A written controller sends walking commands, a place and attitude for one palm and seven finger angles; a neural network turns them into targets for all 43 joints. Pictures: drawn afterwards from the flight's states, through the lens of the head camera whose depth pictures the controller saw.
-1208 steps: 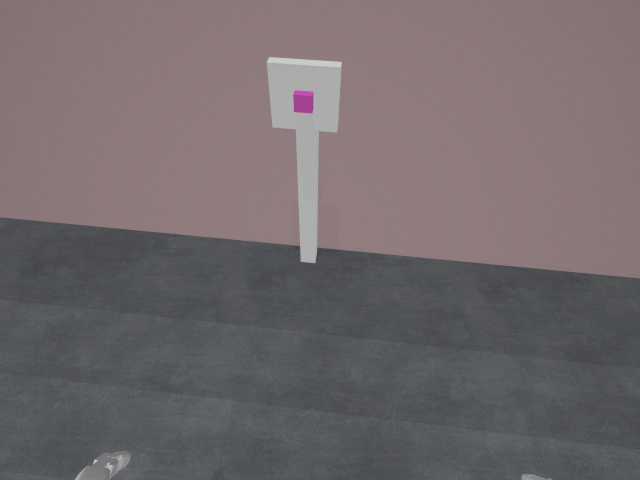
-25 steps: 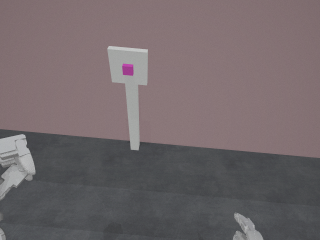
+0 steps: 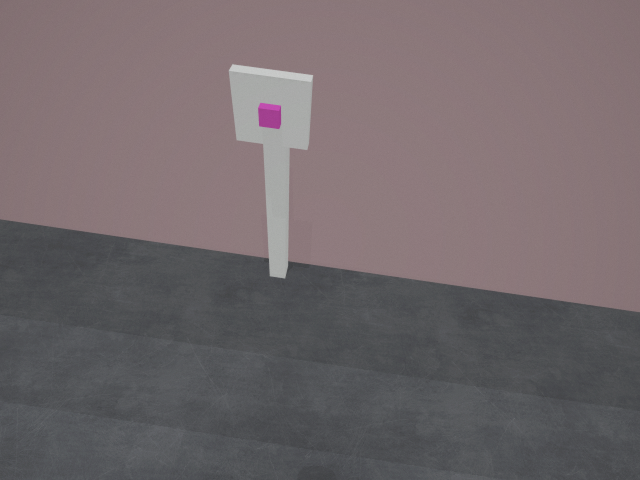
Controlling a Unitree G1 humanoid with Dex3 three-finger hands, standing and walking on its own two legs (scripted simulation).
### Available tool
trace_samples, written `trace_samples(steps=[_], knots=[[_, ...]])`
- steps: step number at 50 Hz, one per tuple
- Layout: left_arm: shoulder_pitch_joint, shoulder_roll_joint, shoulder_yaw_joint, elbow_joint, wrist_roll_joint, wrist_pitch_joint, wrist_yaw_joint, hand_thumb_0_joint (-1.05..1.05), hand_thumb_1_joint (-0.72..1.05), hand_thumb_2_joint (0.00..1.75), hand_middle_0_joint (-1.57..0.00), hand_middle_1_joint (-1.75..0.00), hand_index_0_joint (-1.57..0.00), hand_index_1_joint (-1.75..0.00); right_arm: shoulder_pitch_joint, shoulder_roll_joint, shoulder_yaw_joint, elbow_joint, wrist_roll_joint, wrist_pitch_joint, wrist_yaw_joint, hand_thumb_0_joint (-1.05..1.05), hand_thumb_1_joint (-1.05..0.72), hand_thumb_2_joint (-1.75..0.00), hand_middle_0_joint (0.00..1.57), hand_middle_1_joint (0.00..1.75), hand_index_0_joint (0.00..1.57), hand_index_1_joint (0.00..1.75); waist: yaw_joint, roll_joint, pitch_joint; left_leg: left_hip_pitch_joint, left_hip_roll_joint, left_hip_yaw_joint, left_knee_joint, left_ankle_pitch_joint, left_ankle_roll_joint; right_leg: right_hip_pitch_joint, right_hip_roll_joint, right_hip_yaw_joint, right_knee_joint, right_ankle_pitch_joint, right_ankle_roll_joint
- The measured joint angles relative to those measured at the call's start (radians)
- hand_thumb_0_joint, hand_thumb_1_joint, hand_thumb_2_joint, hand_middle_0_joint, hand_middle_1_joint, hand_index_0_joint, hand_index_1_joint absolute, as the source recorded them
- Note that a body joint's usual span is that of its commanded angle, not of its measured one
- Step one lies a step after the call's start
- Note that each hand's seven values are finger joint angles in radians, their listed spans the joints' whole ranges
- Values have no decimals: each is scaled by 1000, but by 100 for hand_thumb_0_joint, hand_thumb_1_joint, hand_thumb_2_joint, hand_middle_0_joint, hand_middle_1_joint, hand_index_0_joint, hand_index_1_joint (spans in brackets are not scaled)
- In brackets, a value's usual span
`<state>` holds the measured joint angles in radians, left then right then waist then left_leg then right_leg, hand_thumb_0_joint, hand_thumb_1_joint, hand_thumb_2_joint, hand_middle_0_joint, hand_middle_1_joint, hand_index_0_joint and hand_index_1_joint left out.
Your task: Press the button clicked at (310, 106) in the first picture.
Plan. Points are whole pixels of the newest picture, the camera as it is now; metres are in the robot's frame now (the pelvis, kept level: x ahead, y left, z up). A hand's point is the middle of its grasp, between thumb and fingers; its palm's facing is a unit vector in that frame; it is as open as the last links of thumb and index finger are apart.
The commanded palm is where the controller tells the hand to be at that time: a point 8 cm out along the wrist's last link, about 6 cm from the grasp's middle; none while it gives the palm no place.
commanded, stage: let the arm hang, fingers relaxed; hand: left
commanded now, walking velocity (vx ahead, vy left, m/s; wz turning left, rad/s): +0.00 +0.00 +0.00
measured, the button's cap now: (270, 115) +0.85 +0.17 -0.04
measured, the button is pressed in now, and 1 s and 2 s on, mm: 0 0 0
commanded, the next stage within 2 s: stand and wait in 0.74 s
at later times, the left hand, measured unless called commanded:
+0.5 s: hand out of the picture +0.01 +0.20 -0.16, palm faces +0.01 -0.98 -0.21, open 7.2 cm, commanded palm none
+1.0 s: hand out of the picture +0.00 +0.19 -0.17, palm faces +0.02 -0.98 -0.20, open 7.4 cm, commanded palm none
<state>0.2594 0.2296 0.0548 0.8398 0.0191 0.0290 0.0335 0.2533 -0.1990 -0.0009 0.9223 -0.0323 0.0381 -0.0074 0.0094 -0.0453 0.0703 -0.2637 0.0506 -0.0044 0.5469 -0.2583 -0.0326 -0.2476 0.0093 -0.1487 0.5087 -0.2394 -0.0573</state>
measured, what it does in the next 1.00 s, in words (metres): stands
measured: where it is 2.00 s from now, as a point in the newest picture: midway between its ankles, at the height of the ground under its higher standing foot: outside the picture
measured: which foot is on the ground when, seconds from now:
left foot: down 0.00-1.00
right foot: down 0.00-1.00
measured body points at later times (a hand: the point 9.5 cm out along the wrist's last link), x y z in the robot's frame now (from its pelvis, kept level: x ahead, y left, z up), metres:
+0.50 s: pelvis +0.00 +0.02 +0.01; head +0.00 +0.01 +0.46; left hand +0.01 +0.25 -0.15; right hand -0.03 -0.18 -0.16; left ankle +0.02 +0.14 -0.73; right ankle +0.03 -0.08 -0.73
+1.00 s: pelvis +0.00 +0.02 +0.01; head +0.02 +0.01 +0.46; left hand +0.00 +0.24 -0.15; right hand -0.03 -0.19 -0.16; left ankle +0.02 +0.14 -0.73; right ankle +0.03 -0.08 -0.73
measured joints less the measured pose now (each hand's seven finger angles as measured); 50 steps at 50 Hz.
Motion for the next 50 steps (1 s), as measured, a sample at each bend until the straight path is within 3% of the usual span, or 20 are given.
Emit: trace_samples(steps=[9, 20, 27, 50], knots=[[43, -1, -27, 219, -4, -8, -19, 1, 90, 90, -60, -78, -60, -76, 27, 8, -5, 95, 8, -5, -6, 1, -91, -90, 20, 30, 20, 30, 1, 74, -25, 46, -12, 27, -99, 53, 18, 40, -5, 25, -105, 64, 14], [12, -55, -36, 298, -9, -26, -9, 0, 91, 90, -28, -40, -28, -39, 50, 54, 5, 180, 11, -20, -12, 1, -91, -90, 20, 30, 20, 30, -3, 82, -36, 76, -29, 50, -139, 71, 29, 46, -21, 47, -106, 69, 26], [-9, -93, -38, 303, -7, -29, -6, 0, 91, 90, -22, -32, -21, -32, 67, 77, 2, 201, 10, -23, -16, 1, -91, -90, 20, 30, 20, 30, -12, 65, -36, 75, -30, 59, -139, 71, 31, 37, -23, 55, -95, 67, 27], [18, -97, -28, 318, -8, -36, -2, 0, 91, 90, -20, -30, -20, -30, 66, 81, -10, 203, 14, -29, -23, 1, -91, -90, 19, 30, 20, 30, -10, 60, -24, 74, -24, 56, -133, 58, 25, 37, -17, 53, -91, 54, 22]])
